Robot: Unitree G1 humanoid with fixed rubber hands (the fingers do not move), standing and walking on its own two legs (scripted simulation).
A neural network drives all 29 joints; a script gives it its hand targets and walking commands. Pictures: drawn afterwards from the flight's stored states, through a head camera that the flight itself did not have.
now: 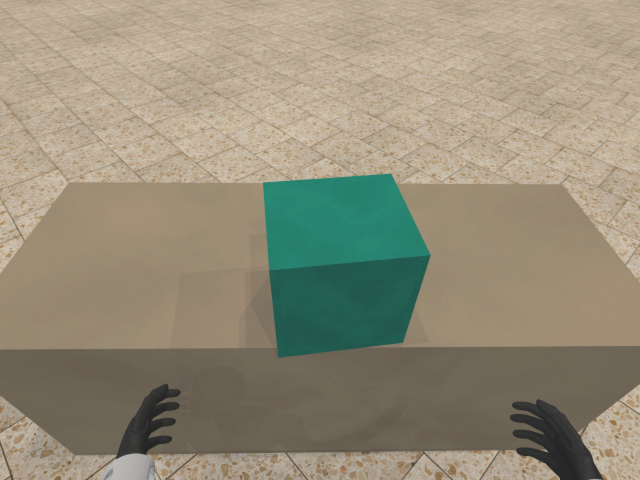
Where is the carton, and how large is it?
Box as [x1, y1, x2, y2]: [263, 174, 430, 357]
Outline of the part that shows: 391,174 263,182 269,273 278,357 402,342 430,255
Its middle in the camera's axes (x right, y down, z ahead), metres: +0.03 +0.04 +0.72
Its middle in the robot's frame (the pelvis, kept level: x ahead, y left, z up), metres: +0.50 -0.02 -0.06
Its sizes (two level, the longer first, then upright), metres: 0.239 0.213 0.243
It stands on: a pedestal, 0.58 m high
